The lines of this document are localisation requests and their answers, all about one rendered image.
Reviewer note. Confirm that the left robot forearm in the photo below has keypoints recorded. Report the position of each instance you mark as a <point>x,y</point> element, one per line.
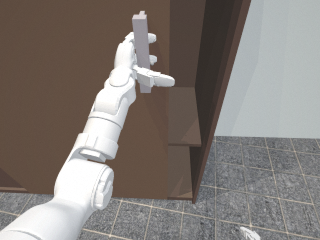
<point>98,141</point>

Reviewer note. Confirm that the wardrobe door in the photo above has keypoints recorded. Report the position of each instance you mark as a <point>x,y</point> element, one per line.
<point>55,57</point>
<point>8,181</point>

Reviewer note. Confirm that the left robot hand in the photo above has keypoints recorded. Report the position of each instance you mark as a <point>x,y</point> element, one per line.
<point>126,57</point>

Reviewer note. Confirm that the handle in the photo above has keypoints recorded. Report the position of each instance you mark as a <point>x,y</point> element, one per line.
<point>141,40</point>

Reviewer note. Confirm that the robot left upper arm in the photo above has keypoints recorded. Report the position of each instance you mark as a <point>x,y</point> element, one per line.
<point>82,187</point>

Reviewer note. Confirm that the right robot hand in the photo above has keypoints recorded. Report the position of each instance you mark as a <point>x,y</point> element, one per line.
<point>248,234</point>

